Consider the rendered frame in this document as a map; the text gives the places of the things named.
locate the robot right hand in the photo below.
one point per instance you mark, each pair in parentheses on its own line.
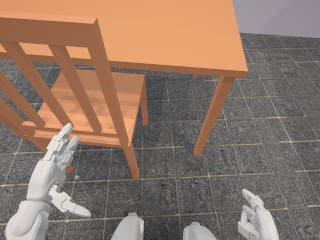
(262,225)

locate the robot left hand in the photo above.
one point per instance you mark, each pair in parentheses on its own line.
(51,169)

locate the chair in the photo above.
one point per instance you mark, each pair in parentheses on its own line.
(102,106)

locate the table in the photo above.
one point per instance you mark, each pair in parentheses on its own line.
(199,37)

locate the robot left shin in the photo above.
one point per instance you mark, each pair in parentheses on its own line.
(132,214)

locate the right robot thigh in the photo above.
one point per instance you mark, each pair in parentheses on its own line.
(197,232)

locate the left robot forearm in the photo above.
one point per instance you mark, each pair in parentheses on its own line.
(30,222)

